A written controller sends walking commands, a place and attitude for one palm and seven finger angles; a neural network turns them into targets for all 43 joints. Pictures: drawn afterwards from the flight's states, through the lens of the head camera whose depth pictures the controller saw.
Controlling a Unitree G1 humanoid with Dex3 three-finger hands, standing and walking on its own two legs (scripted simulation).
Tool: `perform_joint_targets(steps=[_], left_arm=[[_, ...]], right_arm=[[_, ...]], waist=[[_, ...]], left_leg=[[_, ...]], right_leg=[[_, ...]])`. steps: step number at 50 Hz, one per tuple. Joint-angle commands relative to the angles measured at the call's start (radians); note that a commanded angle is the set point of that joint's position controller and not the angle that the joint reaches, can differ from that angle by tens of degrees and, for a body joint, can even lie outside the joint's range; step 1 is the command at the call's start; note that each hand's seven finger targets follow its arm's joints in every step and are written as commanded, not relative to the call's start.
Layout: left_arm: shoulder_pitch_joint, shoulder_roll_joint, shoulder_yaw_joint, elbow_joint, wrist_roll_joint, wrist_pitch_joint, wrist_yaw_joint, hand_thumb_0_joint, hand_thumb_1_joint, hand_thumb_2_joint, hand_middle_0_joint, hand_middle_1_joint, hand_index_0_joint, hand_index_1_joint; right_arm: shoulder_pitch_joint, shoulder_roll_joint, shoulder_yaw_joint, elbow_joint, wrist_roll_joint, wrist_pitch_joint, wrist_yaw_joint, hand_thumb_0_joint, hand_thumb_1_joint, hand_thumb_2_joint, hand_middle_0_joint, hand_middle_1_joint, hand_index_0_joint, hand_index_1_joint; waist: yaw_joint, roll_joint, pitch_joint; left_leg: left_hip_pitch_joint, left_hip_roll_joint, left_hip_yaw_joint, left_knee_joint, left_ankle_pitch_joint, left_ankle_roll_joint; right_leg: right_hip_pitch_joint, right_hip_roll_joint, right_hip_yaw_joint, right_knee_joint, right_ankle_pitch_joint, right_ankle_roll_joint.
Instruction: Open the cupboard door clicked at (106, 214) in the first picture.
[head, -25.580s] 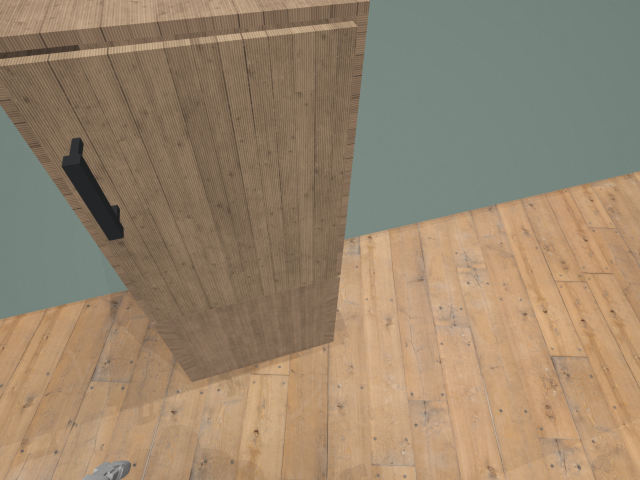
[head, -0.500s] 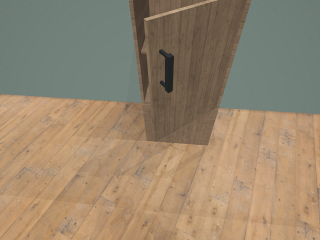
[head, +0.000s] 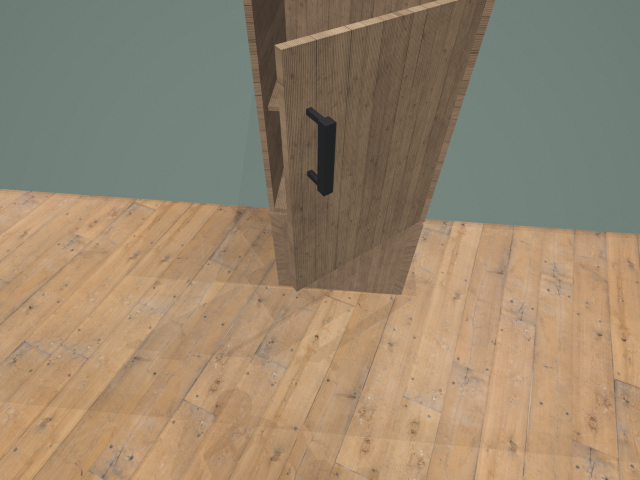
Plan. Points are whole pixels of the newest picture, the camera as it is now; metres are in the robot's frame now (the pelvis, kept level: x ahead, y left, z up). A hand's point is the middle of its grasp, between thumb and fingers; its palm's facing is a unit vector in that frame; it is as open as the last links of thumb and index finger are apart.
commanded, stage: look to check the result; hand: left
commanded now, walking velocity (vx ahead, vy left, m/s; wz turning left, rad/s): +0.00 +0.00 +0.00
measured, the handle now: (319, 152) +0.59 +0.04 +0.08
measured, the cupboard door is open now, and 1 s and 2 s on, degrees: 40 40 40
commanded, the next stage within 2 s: walk to a spot facing it in 0.44 s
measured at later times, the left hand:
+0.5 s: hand out of the picture +0.05 +0.21 -0.17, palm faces +0.01 -0.96 -0.26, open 7.3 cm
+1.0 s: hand out of the picture +0.07 +0.19 -0.18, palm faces -0.13 -0.96 -0.26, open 7.3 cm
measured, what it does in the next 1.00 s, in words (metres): stands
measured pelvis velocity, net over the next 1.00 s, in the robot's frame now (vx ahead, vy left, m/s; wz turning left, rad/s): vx -0.01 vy -0.01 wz -0.19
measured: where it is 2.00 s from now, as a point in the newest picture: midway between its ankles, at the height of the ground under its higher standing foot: outside the picture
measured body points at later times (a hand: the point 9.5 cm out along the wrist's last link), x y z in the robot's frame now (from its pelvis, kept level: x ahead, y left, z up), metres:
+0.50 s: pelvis +0.01 +0.00 +0.00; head +0.03 -0.01 +0.45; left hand +0.05 +0.26 -0.15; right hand +0.06 -0.25 -0.15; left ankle +0.03 +0.13 -0.75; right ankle -0.02 -0.11 -0.75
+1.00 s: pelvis -0.01 -0.01 -0.02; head +0.04 -0.03 +0.43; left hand +0.08 +0.24 -0.16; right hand -0.01 -0.26 -0.18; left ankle +0.03 +0.13 -0.75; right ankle -0.04 -0.10 -0.74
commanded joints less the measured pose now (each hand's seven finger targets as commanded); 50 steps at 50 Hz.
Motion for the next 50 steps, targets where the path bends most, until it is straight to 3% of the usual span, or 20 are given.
perform_joint_targets(steps=[1,11,16,24,28,29,31,36,40,43,45,46,48,49,50], left_arm=[[0.034,0.171,0.04,-0.034,0.0,-0.015,0.014,0.0,0.9,0.9,-0.2,-0.3,-0.2,-0.3],[0.044,0.174,0.035,-0.022,-0.001,-0.015,0.015,0.0,0.9,0.9,-0.2,-0.3,-0.2,-0.3],[0.053,0.173,0.036,-0.019,-0.001,-0.016,0.017,0.0,0.9,0.9,-0.2,-0.3,-0.2,-0.3],[0.05,0.17,0.031,-0.015,0.0,-0.015,0.017,0.0,0.9,0.9,-0.2,-0.3,-0.2,-0.3],[0.049,0.172,0.032,-0.018,0.0,-0.017,0.016,0.0,0.9,0.9,-0.2,-0.3,-0.2,-0.3],[0.05,0.171,0.033,-0.02,0.0,-0.016,0.016,0.0,0.9,0.9,-0.2,-0.3,-0.2,-0.3],[0.074,0.116,0.029,-0.019,0.0,-0.001,0.019,0.0,0.9,0.9,-0.2,-0.3,-0.2,-0.3],[0.078,0.142,0.056,-0.061,0.005,0.027,0.015,0.0,0.9,0.9,-0.2,-0.3,-0.2,-0.3],[0.065,0.131,0.069,-0.113,0.008,0.043,0.004,0.0,0.9,0.9,-0.2,-0.3,-0.2,-0.3],[0.069,0.104,0.073,-0.145,0.013,0.054,-0.006,0.0,0.9,0.9,-0.2,-0.3,-0.2,-0.3],[0.065,0.083,0.075,-0.166,0.013,0.061,-0.014,0.0,0.9,0.9,-0.2,-0.3,-0.2,-0.3],[0.07,0.075,0.076,-0.173,0.013,0.061,-0.016,0.0,0.9,0.9,-0.2,-0.3,-0.2,-0.3],[0.097,0.068,0.08,-0.179,0.011,0.057,-0.02,0.0,0.9,0.9,-0.2,-0.3,-0.2,-0.3],[0.145,0.071,0.084,-0.167,0.01,0.051,-0.021,0.0,0.9,0.9,-0.2,-0.3,-0.2,-0.3],[0.202,0.108,0.094,-0.152,0.015,0.041,-0.018,0.0,0.9,0.9,-0.2,-0.3,-0.2,-0.3]], right_arm=[[0.004,-0.138,-0.023,-0.041,0.001,-0.016,-0.014,0.0,-0.9,-0.9,0.2,0.3,0.2,0.3],[0.011,-0.145,-0.022,-0.036,0.005,-0.014,-0.016,0.0,-0.9,-0.9,0.2,0.3,0.2,0.3],[0.008,-0.145,-0.023,-0.034,0.005,-0.016,-0.018,0.0,-0.9,-0.9,0.2,0.3,0.2,0.3],[-0.001,-0.137,-0.021,-0.028,0.003,-0.014,-0.016,0.0,-0.9,-0.9,0.2,0.3,0.2,0.3],[0.0,-0.14,-0.021,-0.029,0.002,-0.017,-0.015,0.0,-0.9,-0.9,0.2,0.3,0.2,0.3],[0.0,-0.142,-0.022,-0.029,0.002,-0.017,-0.017,0.0,-0.9,-0.9,0.2,0.3,0.2,0.3],[0.035,-0.079,-0.015,-0.026,0.001,-0.007,-0.022,0.0,-0.9,-0.9,0.2,0.3,0.2,0.3],[0.058,-0.099,-0.041,-0.062,-0.001,0.014,-0.033,0.0,-0.9,-0.9,0.2,0.3,0.2,0.3],[0.066,-0.118,-0.06,-0.105,-0.005,0.017,-0.039,0.0,-0.9,-0.9,0.2,0.3,0.2,0.3],[0.069,-0.148,-0.075,-0.136,-0.009,0.018,-0.041,0.0,-0.9,-0.9,0.2,0.3,0.2,0.3],[0.072,-0.16,-0.081,-0.151,-0.012,0.012,-0.04,0.0,-0.9,-0.9,0.2,0.3,0.2,0.3],[0.07,-0.159,-0.081,-0.161,-0.013,0.009,-0.039,0.0,-0.9,-0.9,0.2,0.3,0.2,0.3],[0.041,-0.153,-0.083,-0.181,-0.016,0.008,-0.038,0.0,-0.9,-0.9,0.2,0.3,0.2,0.3],[0.018,-0.15,-0.083,-0.191,-0.012,0.01,-0.038,0.0,-0.9,-0.9,0.2,0.3,0.2,0.3],[-0.012,-0.132,-0.083,-0.208,-0.004,0.018,-0.036,0.0,-0.9,-0.9,0.2,0.3,0.2,0.3]], waist=[[0.009,0.023,-0.049],[0.007,-0.012,-0.063],[0.008,-0.011,-0.08],[0.007,-0.008,-0.03],[0.007,0.011,-0.054],[0.006,0.01,-0.053],[0.003,-0.003,-0.051],[0.001,-0.018,-0.036],[-0.004,0.049,-0.035],[0.001,0.135,-0.025],[0.006,0.211,-0.033],[0.011,0.216,-0.052],[0.034,0.185,-0.063],[0.061,0.152,-0.083],[0.092,0.005,-0.073]], left_leg=[[0.026,0.085,-0.065,-0.035,0.171,0.035],[0.053,0.09,-0.063,-0.037,0.184,0.039],[0.07,0.092,-0.059,-0.032,0.209,0.041],[0.052,0.089,-0.06,-0.052,0.177,0.037],[0.059,0.09,-0.059,-0.05,0.193,0.037],[0.069,0.094,-0.052,-0.046,0.193,0.036],[0.073,0.1,-0.023,-0.012,0.2,0.028],[0.029,0.114,0.034,0.059,0.115,0.021],[0.03,0.166,0.004,0.047,0.09,0.049],[0.008,0.254,-0.076,-0.025,-0.003,0.105],[-0.008,0.333,-0.116,-0.074,0.054,0.164],[0.002,0.351,-0.113,-0.069,0.105,0.183],[-0.028,0.338,-0.04,0.006,0.209,0.166],[-0.053,0.303,0.008,0.091,0.216,0.13],[-0.128,0.215,0.076,0.252,0.087,0.062]], right_leg=[[0.009,-0.112,0.089,-0.083,0.141,-0.034],[0.014,-0.109,0.091,-0.085,0.159,-0.032],[0.025,-0.11,0.088,-0.079,0.198,-0.03],[0.002,-0.111,0.095,-0.093,0.163,-0.027],[0.02,-0.113,0.097,-0.089,0.182,-0.027],[0.011,-0.109,0.107,-0.09,0.192,-0.029],[-0.012,-0.11,0.112,-0.065,0.243,-0.022],[-0.061,-0.108,0.162,0.011,0.27,-0.038],[-0.142,-0.059,0.165,0.108,0.211,-0.029],[-0.208,0.003,0.129,0.243,0.028,-0.012],[-0.23,0.022,0.079,0.413,-0.218,0.003],[-0.229,0.013,0.078,0.455,-0.268,0.004],[-0.177,-0.002,0.073,0.391,-0.238,0.004],[-0.101,-0.002,0.071,0.269,-0.132,0.003],[-0.029,-0.038,0.148,0.073,0.085,-0.011]])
